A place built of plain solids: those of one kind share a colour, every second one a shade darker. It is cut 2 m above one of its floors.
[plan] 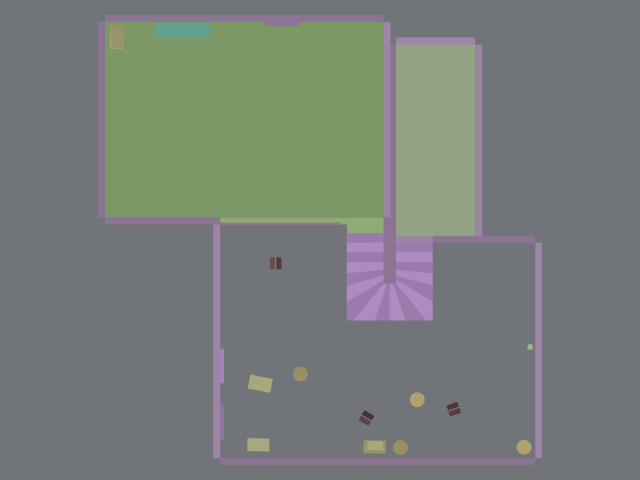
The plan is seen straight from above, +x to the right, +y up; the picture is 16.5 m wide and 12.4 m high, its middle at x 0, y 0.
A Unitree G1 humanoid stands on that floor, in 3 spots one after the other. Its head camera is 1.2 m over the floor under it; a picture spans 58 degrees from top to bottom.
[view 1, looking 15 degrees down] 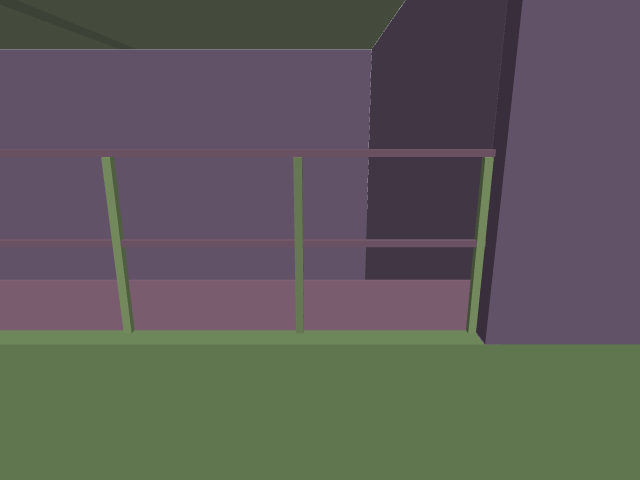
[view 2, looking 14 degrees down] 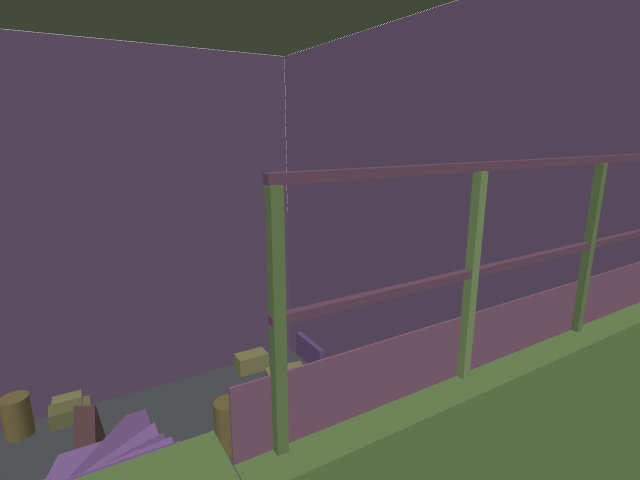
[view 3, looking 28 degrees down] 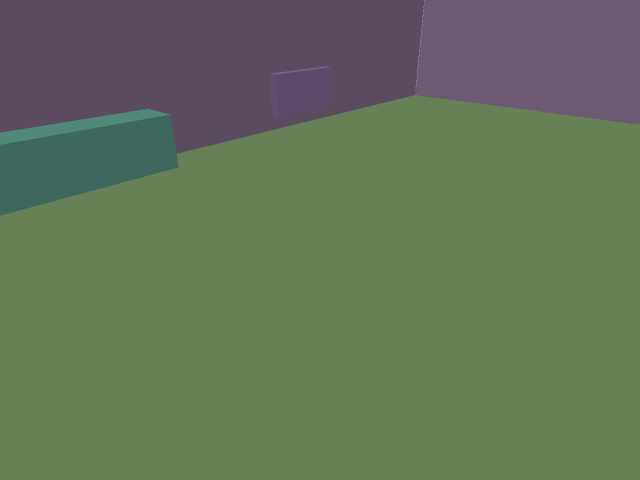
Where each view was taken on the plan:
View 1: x -1.65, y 2.78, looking -90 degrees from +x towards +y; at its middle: guard_rail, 2.44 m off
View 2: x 1.12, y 1.74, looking -121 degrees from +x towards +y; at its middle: wall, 7.39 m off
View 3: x -4.70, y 1.96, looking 42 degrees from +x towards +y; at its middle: floor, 2.56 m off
